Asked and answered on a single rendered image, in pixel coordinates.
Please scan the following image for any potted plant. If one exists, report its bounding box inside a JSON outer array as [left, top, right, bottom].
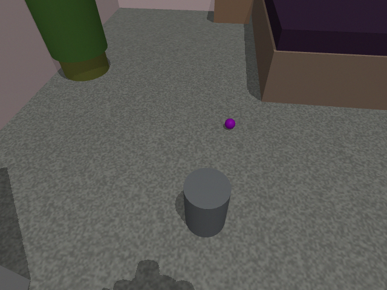
[[25, 0, 109, 82]]

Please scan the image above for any bed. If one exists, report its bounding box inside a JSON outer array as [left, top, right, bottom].
[[250, 0, 387, 110]]

